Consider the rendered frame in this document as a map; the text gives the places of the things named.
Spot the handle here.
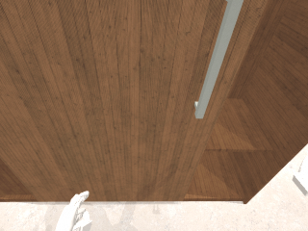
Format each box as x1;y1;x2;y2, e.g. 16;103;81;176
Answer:
194;0;244;119

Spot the right robot hand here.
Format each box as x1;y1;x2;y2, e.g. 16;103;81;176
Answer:
292;154;308;196

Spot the wardrobe door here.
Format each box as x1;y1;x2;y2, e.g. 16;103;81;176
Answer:
0;0;268;202
0;159;32;195

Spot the left robot hand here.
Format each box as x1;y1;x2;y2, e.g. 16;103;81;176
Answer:
55;191;92;231

